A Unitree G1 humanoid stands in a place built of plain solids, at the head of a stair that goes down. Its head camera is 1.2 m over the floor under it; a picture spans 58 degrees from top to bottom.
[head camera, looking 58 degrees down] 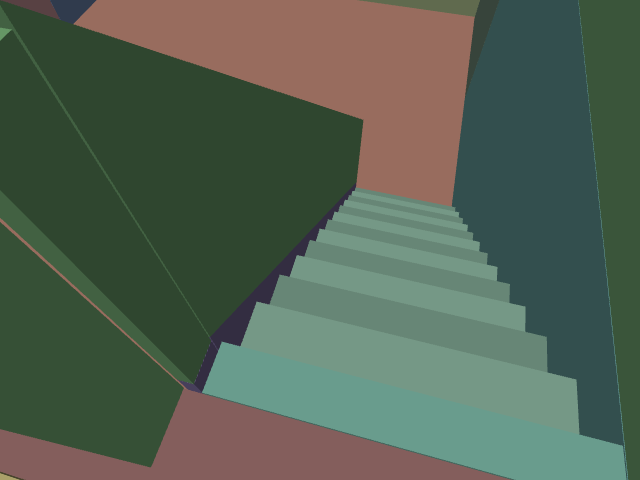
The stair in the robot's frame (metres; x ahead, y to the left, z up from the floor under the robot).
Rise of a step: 0.21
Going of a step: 0.22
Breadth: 1.08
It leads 15 degrees to the right of straight ahead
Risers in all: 13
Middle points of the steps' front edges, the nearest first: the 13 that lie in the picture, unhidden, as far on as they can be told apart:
0.28 -0.24 0.00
0.49 -0.30 -0.21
0.71 -0.35 -0.41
0.92 -0.41 -0.62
1.14 -0.47 -0.83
1.35 -0.52 -1.04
1.57 -0.58 -1.25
1.78 -0.63 -1.46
2.00 -0.69 -1.67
2.21 -0.74 -1.87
2.43 -0.80 -2.08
2.64 -0.86 -2.29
2.86 -0.91 -2.50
